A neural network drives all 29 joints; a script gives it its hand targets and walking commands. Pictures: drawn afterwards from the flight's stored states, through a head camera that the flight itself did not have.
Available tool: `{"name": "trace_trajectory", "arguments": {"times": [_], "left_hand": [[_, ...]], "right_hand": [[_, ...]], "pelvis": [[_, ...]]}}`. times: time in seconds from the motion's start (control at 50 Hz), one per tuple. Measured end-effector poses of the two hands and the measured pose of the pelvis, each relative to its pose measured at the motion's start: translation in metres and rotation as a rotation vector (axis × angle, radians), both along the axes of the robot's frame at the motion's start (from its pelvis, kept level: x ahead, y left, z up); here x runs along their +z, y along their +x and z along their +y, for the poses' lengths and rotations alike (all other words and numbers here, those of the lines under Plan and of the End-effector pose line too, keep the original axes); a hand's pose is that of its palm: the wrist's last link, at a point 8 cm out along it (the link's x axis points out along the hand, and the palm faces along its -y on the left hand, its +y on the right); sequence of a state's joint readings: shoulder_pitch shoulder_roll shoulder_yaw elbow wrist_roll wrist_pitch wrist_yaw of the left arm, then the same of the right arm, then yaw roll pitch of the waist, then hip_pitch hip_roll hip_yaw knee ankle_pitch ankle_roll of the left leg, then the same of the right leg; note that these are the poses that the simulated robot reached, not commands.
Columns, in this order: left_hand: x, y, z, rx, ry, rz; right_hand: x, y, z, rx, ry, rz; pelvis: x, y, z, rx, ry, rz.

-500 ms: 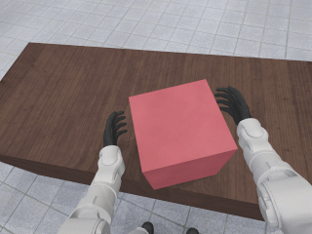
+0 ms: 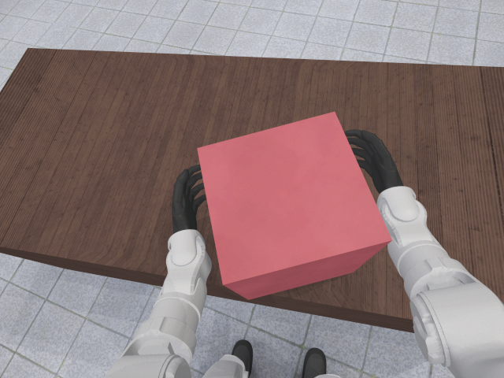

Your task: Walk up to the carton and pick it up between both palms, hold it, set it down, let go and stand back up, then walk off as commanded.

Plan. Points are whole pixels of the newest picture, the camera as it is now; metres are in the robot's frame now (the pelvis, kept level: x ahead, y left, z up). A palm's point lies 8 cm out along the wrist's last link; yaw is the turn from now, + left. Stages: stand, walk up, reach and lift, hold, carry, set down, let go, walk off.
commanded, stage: reach and lift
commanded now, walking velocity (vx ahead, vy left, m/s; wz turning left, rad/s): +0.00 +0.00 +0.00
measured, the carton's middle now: (285, 218) +0.38 +0.04 -0.07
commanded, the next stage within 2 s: none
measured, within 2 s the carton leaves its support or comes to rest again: neither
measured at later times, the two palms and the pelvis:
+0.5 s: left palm (190, 223) +0.34 +0.19 -0.03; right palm (374, 185) +0.44 -0.10 -0.03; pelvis +0.00 +0.00 +0.00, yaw +0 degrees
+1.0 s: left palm (190, 224) +0.33 +0.19 -0.03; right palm (374, 186) +0.44 -0.10 -0.03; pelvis +0.00 +0.00 +0.00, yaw +0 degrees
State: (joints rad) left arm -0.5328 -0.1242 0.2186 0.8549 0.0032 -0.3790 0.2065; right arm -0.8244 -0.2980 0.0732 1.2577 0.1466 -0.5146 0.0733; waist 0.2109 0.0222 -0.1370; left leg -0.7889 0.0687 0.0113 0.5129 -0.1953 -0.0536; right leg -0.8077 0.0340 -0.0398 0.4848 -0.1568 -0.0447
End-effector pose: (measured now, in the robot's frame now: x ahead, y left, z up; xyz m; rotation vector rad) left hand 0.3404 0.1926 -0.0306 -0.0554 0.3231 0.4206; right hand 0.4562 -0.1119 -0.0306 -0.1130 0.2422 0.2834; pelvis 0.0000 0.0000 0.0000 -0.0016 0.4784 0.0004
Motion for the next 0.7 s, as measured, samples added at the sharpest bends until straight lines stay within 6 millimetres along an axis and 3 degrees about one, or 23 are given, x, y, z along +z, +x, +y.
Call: {"name": "trace_trajectory", "arguments": {"times": [0.1,0.7], "left_hand": [[-0.001,-0.001,-0.001,0.019,-0.012,-0.004],[-0.002,-0.006,-0.007,0.064,0.009,-0.042]], "right_hand": [[-0.001,-0.006,0.012,0.027,-0.012,0.001],[0.001,-0.018,0.013,0.008,-0.058,-0.028]], "pelvis": [[0.000,-0.001,0.000,0.000,-0.001,-0.002],[0.000,-0.004,-0.001,0.000,-0.001,-0.005]]}}
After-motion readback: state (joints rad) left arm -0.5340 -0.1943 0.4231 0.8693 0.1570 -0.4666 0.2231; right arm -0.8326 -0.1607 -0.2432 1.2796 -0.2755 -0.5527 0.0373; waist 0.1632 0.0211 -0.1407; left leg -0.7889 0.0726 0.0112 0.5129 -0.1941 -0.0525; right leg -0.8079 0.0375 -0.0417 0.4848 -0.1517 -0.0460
